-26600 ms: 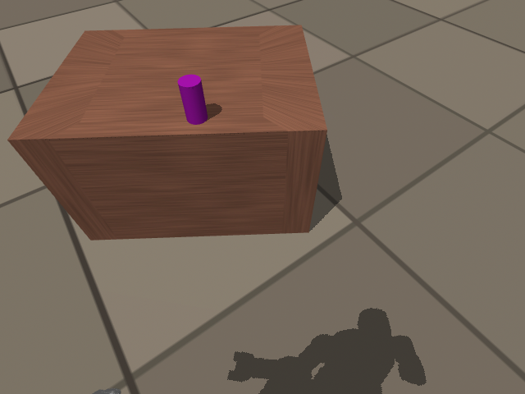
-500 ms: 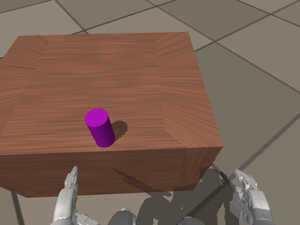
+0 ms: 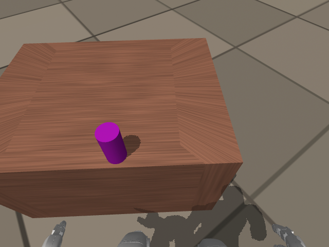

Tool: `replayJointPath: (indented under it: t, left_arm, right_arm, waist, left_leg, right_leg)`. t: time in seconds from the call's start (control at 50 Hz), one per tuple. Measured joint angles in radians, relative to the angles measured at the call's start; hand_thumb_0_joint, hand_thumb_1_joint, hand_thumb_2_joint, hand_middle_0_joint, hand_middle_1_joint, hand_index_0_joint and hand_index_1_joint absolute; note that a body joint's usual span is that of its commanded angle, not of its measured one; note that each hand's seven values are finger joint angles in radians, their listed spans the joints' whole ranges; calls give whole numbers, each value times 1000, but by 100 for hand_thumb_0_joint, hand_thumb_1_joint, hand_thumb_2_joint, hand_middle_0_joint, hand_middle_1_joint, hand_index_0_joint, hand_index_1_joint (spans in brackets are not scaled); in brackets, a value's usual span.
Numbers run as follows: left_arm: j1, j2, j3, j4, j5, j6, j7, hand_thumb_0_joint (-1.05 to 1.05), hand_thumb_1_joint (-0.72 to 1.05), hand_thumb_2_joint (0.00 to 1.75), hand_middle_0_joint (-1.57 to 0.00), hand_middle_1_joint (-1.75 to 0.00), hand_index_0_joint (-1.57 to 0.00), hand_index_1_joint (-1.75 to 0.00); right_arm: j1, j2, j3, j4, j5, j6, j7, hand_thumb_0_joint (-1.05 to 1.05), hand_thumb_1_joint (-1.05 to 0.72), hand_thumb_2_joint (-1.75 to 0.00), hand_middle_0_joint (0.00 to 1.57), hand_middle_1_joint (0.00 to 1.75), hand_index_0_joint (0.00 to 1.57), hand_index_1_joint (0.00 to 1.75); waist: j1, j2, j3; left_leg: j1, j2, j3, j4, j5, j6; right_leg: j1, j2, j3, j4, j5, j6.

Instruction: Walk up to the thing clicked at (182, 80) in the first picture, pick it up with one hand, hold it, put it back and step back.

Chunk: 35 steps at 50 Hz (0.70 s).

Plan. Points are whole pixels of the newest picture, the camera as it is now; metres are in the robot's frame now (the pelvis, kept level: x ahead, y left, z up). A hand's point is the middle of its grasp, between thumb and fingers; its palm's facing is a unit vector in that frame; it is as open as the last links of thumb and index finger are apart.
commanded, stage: home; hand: left
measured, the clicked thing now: (112, 144) +0.39 +0.19 -0.06
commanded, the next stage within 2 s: stand in 0.08 s
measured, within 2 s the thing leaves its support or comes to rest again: neither
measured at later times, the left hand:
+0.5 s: hand out of the picture +0.04 +0.26 -0.12, palm faces -0.02 -0.94 -0.34, open 12.6 cm
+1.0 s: hand out of the picture +0.05 +0.26 -0.12, palm faces -0.03 -0.94 -0.34, open 7.4 cm
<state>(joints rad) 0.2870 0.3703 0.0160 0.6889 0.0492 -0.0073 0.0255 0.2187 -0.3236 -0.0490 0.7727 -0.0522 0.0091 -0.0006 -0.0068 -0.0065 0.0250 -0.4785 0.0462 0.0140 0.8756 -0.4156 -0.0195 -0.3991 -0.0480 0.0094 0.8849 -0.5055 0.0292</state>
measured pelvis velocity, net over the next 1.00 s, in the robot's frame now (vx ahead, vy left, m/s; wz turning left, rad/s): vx -0.01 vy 0.01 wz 0.00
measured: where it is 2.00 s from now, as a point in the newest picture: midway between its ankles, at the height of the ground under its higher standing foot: outside the picture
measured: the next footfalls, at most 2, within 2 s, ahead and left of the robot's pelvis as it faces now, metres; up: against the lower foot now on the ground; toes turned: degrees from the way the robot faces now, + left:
none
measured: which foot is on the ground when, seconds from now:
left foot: down 0.00-1.00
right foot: down 0.00-1.00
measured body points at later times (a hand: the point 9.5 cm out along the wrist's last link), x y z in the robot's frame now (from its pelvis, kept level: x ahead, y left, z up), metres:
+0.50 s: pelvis -0.01 +0.01 +0.04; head +0.00 +0.01 +0.49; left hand +0.04 +0.30 -0.10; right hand +0.06 -0.28 -0.10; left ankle +0.03 +0.14 -0.70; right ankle -0.02 -0.14 -0.70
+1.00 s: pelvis -0.01 +0.01 +0.05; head -0.01 +0.01 +0.50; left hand +0.05 +0.31 -0.09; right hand +0.05 -0.29 -0.09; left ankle +0.03 +0.14 -0.70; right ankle -0.02 -0.14 -0.70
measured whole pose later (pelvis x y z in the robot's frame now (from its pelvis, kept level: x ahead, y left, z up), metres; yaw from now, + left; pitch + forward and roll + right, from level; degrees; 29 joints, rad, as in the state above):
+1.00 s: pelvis -0.01 +0.01 +0.05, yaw +0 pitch -4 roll +0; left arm 0.14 0.34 0.00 1.15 0.02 -0.01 0.01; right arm 0.12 -0.32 -0.02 1.16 -0.02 0.00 0.00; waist -0.01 -0.01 0.07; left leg -0.17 0.04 0.03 0.39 -0.16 -0.02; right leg -0.09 -0.05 0.00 0.38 -0.22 0.04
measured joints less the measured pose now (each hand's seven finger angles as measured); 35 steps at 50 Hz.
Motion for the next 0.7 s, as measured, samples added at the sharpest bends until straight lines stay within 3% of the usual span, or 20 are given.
replayJointPath:
  t: [0.22, 0.32, 0.52, 0.7]
  left_arm:
    - [-40, -13, -4, 188, -19, 0, 2, 0, -55, 5, -5, -6, -6, -5]
    - [-55, -22, -10, 261, -25, 2, -3, 0, -45, 15, -11, -14, -12, -13]
    - [-78, -31, -18, 378, -31, -4, -9, 0, 15, 67, -19, -27, -19, -27]
    - [-112, -33, -22, 434, -34, -8, -9, 0, 71, 86, -20, -30, -21, -29]
  right_arm:
    - [-17, 0, 3, 157, 10, -8, -7, 1, -90, -90, 20, 30, 20, 30]
    - [-35, 14, 15, 215, 12, -10, -5, 1, -90, -90, 20, 30, 20, 30]
    - [-62, 17, 23, 309, 23, -15, -2, 0, -90, -90, 20, 30, 20, 30]
    - [-86, 4, 23, 359, 31, -13, -2, 0, -90, -90, 20, 30, 20, 30]
  waist:
    - [10, 1, 23]
    - [10, 0, 25]
    - [9, 7, 35]
    - [6, 7, 40]
  left_leg:
    - [93, 5, -2, -109, 55, 2]
    - [141, 3, 0, -187, 98, 3]
    - [237, -2, 1, -352, 186, -1]
    - [287, -1, 4, -429, 228, -3]
  right_leg:
    - [106, 7, -8, -139, 74, 5]
    - [154, 7, -9, -221, 120, 6]
    - [247, 4, -15, -381, 206, 10]
    - [297, 6, -16, -461, 251, 11]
